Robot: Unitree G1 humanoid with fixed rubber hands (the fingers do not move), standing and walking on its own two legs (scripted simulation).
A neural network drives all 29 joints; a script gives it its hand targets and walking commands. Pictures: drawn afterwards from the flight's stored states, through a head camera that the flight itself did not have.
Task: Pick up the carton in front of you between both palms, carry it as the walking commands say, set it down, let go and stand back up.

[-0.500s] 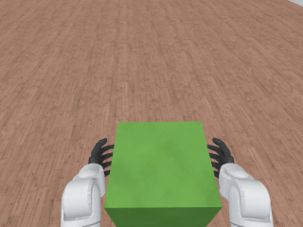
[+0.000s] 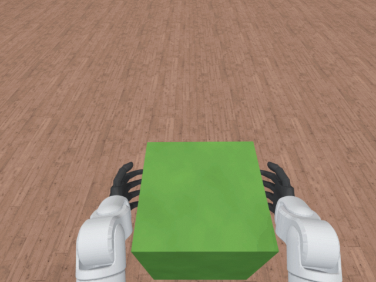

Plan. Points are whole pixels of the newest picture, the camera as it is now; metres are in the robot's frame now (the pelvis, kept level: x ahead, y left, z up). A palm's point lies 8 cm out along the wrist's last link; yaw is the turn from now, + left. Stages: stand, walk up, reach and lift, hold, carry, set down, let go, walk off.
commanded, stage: carry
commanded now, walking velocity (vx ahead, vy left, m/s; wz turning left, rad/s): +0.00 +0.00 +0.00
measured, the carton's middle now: (200, 215) +0.28 +0.01 +0.01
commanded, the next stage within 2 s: none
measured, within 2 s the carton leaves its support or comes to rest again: neither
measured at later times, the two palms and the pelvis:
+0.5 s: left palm (145, 147) +0.40 +0.14 +0.08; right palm (281, 154) +0.39 -0.16 +0.09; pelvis +0.13 +0.00 +0.01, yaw -2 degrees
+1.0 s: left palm (152, 156) +0.41 +0.13 +0.03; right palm (276, 163) +0.40 -0.17 +0.03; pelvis +0.12 -0.01 +0.00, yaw -2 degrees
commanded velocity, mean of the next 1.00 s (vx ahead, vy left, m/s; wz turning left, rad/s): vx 0.00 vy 0.00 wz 0.00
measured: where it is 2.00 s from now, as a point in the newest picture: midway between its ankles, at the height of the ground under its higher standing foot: outside the picture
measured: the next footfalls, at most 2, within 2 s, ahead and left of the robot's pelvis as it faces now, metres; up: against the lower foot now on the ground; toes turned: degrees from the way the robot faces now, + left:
right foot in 0.58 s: +0.13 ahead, -0.12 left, +0.00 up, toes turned +5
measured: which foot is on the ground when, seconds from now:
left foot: down 0.00-1.00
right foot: down 0.00-0.48, up 0.50-0.56, down 0.58-1.00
